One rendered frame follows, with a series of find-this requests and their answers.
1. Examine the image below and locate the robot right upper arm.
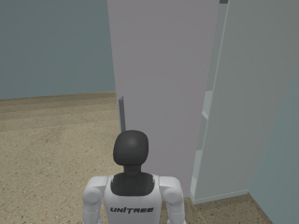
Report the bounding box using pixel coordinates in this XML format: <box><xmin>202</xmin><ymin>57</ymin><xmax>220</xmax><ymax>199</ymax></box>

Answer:
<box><xmin>159</xmin><ymin>176</ymin><xmax>185</xmax><ymax>224</ymax></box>

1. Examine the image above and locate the robot left upper arm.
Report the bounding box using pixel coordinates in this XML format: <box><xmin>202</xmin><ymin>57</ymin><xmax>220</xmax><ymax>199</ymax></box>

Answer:
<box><xmin>82</xmin><ymin>175</ymin><xmax>108</xmax><ymax>224</ymax></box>

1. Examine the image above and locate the robot torso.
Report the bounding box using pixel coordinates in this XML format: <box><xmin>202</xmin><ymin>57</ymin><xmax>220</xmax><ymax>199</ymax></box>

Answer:
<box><xmin>103</xmin><ymin>174</ymin><xmax>162</xmax><ymax>224</ymax></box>

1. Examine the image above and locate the fridge door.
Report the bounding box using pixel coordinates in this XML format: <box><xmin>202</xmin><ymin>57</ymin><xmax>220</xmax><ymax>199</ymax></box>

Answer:
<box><xmin>107</xmin><ymin>0</ymin><xmax>220</xmax><ymax>198</ymax></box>

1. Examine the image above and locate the humanoid robot head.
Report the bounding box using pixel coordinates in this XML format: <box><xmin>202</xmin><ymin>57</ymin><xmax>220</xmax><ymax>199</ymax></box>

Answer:
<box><xmin>110</xmin><ymin>130</ymin><xmax>155</xmax><ymax>197</ymax></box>

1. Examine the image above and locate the handle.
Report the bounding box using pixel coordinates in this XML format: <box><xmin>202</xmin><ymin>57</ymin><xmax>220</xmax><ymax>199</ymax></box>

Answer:
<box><xmin>119</xmin><ymin>96</ymin><xmax>126</xmax><ymax>132</ymax></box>

